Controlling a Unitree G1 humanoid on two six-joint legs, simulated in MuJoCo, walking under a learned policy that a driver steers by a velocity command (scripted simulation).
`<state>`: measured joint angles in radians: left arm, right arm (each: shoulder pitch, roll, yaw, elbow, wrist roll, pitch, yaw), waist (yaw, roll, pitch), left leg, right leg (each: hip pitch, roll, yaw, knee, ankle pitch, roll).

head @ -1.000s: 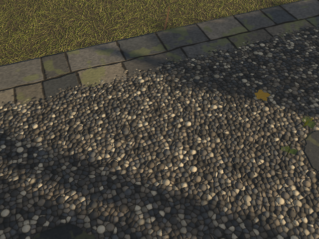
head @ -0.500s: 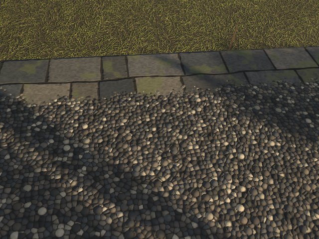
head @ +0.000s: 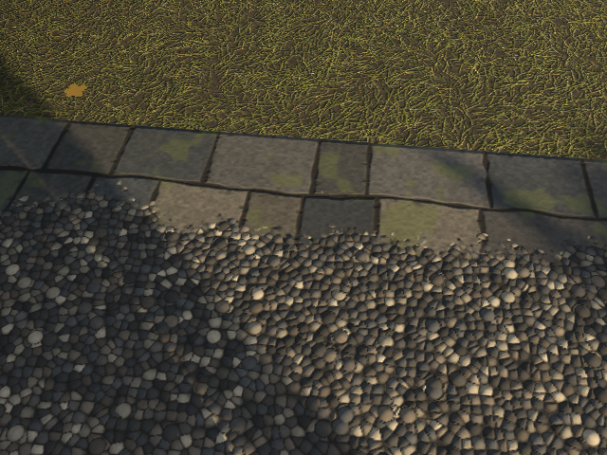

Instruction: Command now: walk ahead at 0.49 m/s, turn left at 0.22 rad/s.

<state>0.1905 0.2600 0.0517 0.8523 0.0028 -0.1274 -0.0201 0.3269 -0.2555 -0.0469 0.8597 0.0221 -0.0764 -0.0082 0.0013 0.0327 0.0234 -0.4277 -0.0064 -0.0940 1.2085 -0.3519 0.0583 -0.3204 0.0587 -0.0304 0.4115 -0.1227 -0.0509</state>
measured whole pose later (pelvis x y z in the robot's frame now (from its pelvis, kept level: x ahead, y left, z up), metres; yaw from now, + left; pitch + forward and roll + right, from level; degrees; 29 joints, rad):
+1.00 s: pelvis +0.53 -0.01 -0.02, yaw -19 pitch +2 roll +1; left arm 0.13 0.28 0.07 0.72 -0.02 -0.05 -0.04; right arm 0.28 -0.27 -0.05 0.85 0.02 -0.10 -0.01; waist -0.02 0.00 0.06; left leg -0.27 0.04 0.02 1.20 -0.47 0.00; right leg -0.45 0.07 -0.04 0.62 -0.20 -0.11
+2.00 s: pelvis +0.86 -0.09 -0.02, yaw -21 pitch +1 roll -1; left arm 0.24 0.25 0.08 0.78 0.00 0.00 0.08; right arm 0.18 -0.28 -0.07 0.79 0.00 0.01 0.01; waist 0.00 0.01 0.02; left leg -0.41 -0.03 0.01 0.69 -0.29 0.05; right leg -0.30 -0.06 -0.05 0.67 -0.38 0.04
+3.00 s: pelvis +0.84 -0.09 +0.00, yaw +3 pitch +0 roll +0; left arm 0.22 0.27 0.04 0.77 0.02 0.00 0.01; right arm 0.16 -0.21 -0.02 0.67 -0.02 0.01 0.00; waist 0.04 -0.03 0.01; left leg -0.22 -0.04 -0.02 0.52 -0.29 0.03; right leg -0.23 -0.07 -0.01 0.51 -0.27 0.06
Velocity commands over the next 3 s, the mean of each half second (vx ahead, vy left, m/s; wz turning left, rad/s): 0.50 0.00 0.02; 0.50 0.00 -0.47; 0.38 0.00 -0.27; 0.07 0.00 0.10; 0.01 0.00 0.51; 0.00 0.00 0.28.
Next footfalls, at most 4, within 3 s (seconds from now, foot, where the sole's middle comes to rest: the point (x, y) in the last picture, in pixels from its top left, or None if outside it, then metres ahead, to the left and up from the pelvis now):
0.36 left None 0.36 0.17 -0.77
0.92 right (366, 389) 0.62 -0.10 -0.77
1.40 left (332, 266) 0.97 -0.04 -0.77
1.72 right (414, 314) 0.82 -0.24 -0.77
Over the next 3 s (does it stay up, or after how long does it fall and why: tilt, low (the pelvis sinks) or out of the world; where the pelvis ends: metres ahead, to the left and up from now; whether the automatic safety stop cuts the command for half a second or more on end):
stays up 0.84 -0.09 0.00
